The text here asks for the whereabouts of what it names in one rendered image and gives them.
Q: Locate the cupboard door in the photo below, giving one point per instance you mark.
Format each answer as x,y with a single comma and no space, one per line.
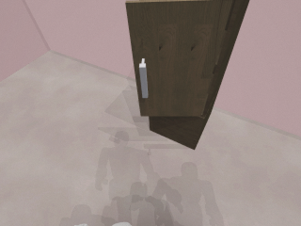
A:
179,41

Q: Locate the handle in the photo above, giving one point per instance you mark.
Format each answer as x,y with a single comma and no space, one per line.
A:
143,78

